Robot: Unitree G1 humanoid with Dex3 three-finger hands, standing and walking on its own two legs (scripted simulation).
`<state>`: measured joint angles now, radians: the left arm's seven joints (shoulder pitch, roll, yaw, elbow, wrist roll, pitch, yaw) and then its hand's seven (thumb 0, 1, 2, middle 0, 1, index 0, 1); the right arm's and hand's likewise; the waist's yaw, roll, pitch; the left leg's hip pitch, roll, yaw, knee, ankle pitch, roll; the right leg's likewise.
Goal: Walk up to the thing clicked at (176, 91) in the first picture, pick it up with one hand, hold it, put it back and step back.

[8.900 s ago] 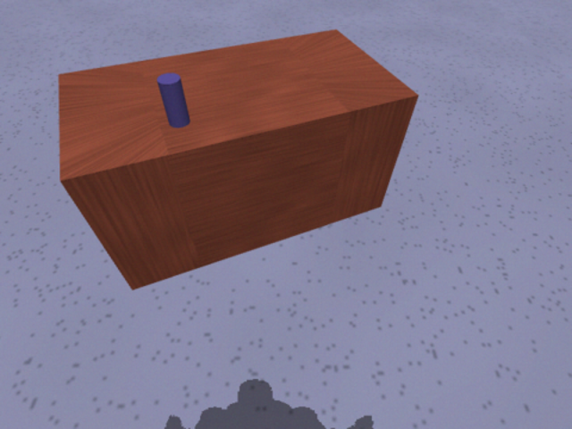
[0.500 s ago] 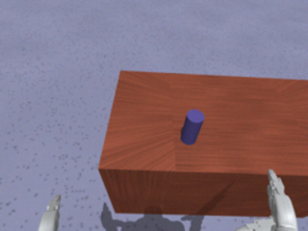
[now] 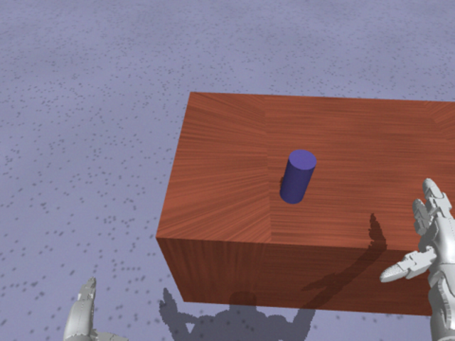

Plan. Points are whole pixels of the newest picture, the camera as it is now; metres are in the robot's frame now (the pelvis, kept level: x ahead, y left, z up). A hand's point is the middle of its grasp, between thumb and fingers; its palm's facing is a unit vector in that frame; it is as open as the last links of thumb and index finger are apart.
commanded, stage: go down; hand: right
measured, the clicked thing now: (296, 178) +0.51 -0.16 -0.09
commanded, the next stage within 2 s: none
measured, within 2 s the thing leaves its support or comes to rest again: neither
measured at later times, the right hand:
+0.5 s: hand (404, 201) +0.36 -0.31 +0.04, palm faces +0.10 +0.99 +0.03, open 17.6 cm
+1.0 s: hand (403, 168) +0.44 -0.34 +0.04, palm faces +0.15 +0.99 +0.01, open 17.5 cm
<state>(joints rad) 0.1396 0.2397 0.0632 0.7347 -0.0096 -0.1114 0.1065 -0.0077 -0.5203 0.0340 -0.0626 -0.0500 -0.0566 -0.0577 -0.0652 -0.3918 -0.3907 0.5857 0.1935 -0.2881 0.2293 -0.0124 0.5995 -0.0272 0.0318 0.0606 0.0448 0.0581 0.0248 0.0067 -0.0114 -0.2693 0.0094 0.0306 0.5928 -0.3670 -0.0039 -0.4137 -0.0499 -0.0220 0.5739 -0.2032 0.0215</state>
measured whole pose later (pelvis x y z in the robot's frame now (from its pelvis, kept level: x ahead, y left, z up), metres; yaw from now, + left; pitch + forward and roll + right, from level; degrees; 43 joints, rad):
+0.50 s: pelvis +0.00 -0.03 -0.02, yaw +2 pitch +9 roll +2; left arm 0.23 0.23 -0.01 0.52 -0.01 -0.15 0.13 -0.01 -0.52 0.04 -0.07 -0.06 -0.06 -0.06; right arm -0.36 -0.52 -0.50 0.90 0.27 -0.40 0.46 -0.01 0.56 -0.02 0.05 0.05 0.05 0.05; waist 0.08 0.04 -0.08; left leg -0.47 0.00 0.01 0.74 -0.42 -0.03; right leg -0.64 -0.06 -0.03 0.78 -0.29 -0.01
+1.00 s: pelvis -0.02 -0.03 -0.04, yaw +3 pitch +16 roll +3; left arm 0.30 0.25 -0.04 0.38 0.02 -0.14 0.09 -0.01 -0.53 0.05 -0.06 -0.05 -0.05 -0.06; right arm -0.68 -0.74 -0.59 1.15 0.16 -0.36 0.44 -0.01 0.54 -0.01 0.07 0.04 0.06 0.04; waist 0.15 0.04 -0.10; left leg -0.72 -0.02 0.01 0.89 -0.45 -0.03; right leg -0.88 -0.09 -0.02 0.93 -0.33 -0.01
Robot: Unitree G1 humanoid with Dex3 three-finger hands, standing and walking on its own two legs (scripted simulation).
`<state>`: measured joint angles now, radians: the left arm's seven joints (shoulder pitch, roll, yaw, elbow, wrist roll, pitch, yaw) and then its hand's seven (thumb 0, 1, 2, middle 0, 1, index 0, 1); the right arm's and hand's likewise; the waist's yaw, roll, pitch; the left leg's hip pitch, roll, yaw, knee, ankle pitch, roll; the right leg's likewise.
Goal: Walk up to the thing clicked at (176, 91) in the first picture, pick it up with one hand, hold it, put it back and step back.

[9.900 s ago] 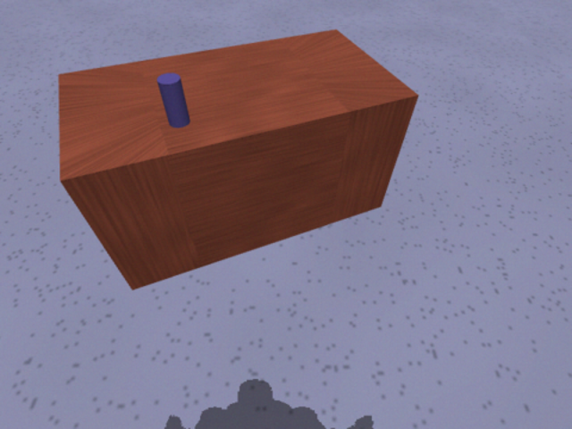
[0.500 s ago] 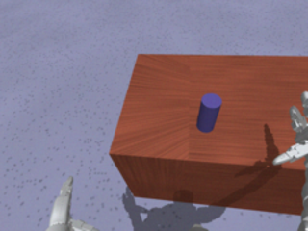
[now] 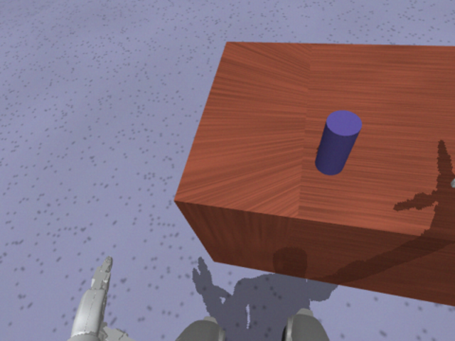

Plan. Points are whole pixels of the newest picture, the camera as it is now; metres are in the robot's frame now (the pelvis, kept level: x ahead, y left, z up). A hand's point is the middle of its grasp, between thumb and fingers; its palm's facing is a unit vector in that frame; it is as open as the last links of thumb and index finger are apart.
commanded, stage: go down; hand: right
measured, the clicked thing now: (335, 145) +0.52 -0.16 -0.05
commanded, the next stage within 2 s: approach in 1.56 s
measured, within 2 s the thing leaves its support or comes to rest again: neither
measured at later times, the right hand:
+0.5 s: hand out of the picture +0.46 -0.35 +0.08, palm faces +0.18 +0.98 +0.01, open 17.6 cm
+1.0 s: hand out of the picture +0.47 -0.36 +0.07, palm faces +0.18 +0.98 +0.01, open 17.7 cm
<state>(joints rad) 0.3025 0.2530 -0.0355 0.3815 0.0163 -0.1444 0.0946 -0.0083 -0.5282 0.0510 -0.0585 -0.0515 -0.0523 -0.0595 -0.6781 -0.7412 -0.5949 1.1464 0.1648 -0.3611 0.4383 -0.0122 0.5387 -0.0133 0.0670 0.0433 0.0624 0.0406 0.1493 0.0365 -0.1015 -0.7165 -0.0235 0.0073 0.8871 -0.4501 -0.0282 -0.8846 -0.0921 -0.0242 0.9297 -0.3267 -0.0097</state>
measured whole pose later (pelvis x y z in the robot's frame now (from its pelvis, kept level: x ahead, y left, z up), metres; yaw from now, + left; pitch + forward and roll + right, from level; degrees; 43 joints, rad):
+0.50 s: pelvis +0.02 +0.00 -0.01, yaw -1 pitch +19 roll +4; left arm 0.30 0.26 -0.04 0.32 0.00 -0.11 0.05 -0.01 -0.55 0.07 -0.06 -0.05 -0.05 -0.06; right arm -0.72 -0.82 -0.61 1.17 0.16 -0.32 0.51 -0.01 0.57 -0.03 0.05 0.05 0.05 0.04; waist 0.18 0.03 -0.14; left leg -0.77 -0.03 0.03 0.94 -0.51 -0.03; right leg -0.96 -0.09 0.01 1.01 -0.39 -0.01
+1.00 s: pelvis +0.01 +0.00 -0.02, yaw +0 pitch +21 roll +5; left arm 0.30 0.26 -0.04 0.27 0.02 -0.11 0.03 -0.01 -0.54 0.07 -0.06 -0.05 -0.05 -0.06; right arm -0.80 -0.87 -0.61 1.24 0.12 -0.34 0.50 -0.01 0.61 -0.04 0.04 0.05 0.05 0.05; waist 0.20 0.03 -0.14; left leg -0.84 -0.03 0.04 0.98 -0.51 -0.03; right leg -1.04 -0.09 0.02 1.06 -0.39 -0.01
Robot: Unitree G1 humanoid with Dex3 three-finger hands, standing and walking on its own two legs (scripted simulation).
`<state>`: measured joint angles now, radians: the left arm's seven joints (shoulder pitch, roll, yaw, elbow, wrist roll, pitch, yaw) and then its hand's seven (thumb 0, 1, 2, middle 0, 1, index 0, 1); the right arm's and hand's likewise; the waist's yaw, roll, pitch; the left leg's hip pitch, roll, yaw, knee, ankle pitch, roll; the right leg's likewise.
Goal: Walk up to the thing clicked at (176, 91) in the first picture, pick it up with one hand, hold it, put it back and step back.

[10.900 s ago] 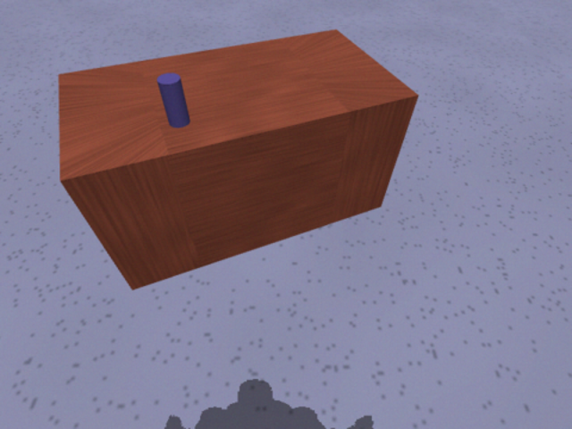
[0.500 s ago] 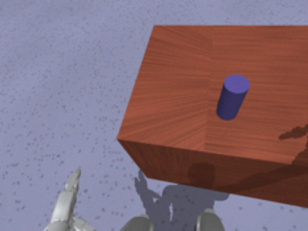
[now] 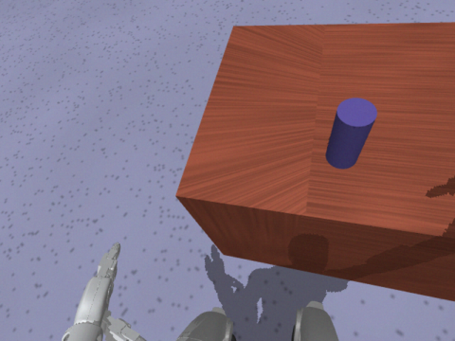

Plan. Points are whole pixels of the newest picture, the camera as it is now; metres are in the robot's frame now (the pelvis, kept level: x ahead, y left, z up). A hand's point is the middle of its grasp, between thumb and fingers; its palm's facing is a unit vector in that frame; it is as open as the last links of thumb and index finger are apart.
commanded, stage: go down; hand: right
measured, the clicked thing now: (348, 136) +0.51 -0.15 -0.03
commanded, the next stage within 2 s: approach in 0.56 s
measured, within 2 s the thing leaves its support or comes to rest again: neither
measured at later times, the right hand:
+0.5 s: hand out of the picture +0.47 -0.35 +0.10, palm faces +0.17 +0.98 +0.01, open 17.7 cm
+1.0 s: hand (453, 132) +0.48 -0.30 +0.04, palm faces +0.09 +1.00 +0.02, open 17.8 cm
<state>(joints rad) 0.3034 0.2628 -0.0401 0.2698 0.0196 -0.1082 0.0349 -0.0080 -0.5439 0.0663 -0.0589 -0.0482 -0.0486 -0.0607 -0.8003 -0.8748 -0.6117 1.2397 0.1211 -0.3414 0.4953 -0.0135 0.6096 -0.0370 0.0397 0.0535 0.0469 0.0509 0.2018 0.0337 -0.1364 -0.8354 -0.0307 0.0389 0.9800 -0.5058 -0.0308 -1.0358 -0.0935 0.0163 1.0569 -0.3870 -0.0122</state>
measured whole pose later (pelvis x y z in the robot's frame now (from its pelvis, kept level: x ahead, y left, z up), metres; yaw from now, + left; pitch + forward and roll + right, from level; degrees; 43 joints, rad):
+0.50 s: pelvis +0.01 +0.00 +0.00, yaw +0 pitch +21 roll +5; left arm 0.31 0.25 -0.05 0.25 0.02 -0.10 0.03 -0.01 -0.54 0.07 -0.06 -0.05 -0.05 -0.06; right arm -0.80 -0.87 -0.60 1.24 0.11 -0.32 0.48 -0.01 0.61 -0.04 0.04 0.05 0.05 0.05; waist 0.21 0.03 -0.15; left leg -0.81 -0.03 0.04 0.96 -0.51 -0.03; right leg -1.02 -0.09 0.02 1.05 -0.39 -0.01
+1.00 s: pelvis +0.00 +0.00 -0.01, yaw +0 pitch +23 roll +6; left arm 0.29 0.25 -0.03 0.19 0.04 -0.11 0.01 -0.01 -0.54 0.05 -0.06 -0.05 -0.05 -0.06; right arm -0.83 -0.76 -0.51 1.26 0.12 -0.39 0.43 -0.01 0.61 -0.04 0.03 0.05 0.04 0.05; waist 0.22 0.03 -0.13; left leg -0.93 -0.03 0.05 1.05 -0.53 -0.03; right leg -1.13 -0.09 0.03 1.12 -0.40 -0.01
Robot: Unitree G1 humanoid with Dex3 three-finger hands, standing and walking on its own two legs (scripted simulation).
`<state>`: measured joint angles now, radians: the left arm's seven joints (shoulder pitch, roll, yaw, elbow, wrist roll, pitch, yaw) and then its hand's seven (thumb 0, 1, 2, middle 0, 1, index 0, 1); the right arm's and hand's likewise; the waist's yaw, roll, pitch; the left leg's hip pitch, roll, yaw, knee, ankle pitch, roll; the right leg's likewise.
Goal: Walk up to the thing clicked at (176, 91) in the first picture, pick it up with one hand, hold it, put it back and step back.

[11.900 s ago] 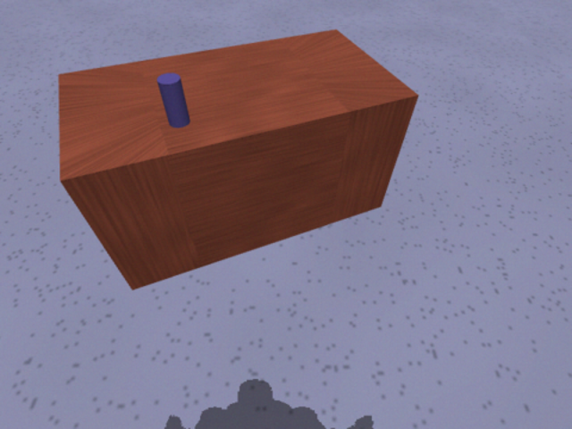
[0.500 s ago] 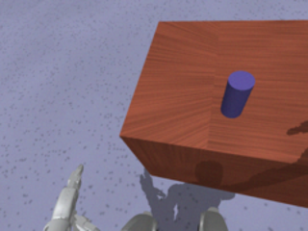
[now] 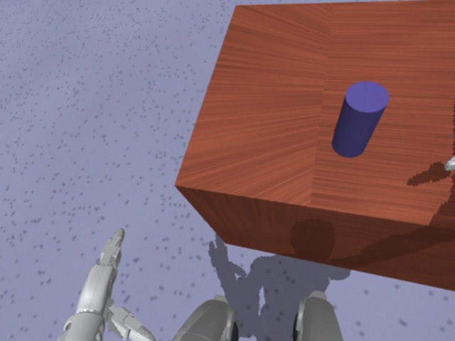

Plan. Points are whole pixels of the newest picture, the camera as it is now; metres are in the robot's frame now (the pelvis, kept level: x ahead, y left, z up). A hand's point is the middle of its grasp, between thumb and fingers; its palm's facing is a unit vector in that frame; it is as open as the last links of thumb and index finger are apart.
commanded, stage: close in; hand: right
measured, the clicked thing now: (356, 123) +0.51 -0.15 -0.01
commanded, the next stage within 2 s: rest palm in 0.60 s
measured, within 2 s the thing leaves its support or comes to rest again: leaves its support in 1.98 s
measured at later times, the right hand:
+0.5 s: hand (386, 109) +0.54 -0.20 +0.00, palm faces +0.12 +0.99 -0.01, open 17.8 cm
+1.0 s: hand (358, 118) +0.53 -0.16 -0.02, palm faces +0.12 +0.99 -0.01, open 17.3 cm
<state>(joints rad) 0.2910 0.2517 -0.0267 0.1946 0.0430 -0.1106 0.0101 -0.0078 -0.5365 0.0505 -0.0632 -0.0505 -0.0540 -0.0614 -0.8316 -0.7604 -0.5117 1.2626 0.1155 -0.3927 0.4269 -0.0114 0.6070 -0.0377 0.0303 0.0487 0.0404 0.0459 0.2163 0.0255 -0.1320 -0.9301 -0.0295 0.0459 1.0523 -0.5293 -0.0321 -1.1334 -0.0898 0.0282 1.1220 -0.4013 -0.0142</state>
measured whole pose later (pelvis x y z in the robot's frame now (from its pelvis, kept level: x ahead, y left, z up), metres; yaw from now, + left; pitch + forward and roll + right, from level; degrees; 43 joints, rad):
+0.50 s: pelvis -0.01 +0.00 -0.04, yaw +4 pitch +28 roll +8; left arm 0.35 0.20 -0.01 -0.04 0.10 0.01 -0.06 -0.01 -0.51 0.04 -0.06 -0.06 -0.06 -0.06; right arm -0.87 -0.63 -0.51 1.18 -0.02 -0.47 0.11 -0.02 0.61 -0.02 0.03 0.05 0.03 0.05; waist 0.32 -0.02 -0.16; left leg -1.13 -0.07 0.04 1.22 -0.58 -0.04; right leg -1.34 -0.13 0.04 1.30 -0.47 -0.02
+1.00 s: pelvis -0.01 +0.01 -0.04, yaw +3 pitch +28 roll +7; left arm 0.36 0.22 0.05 -0.07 0.10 0.04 -0.07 -0.01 -0.55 0.07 -0.06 -0.05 -0.04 -0.06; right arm -0.86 -0.51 -0.45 1.14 -0.05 -0.46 0.01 -0.01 0.58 -0.07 0.12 0.11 0.12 0.11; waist 0.30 -0.01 -0.16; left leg -1.15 -0.07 0.04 1.25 -0.59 -0.02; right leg -1.34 -0.13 0.04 1.31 -0.46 0.00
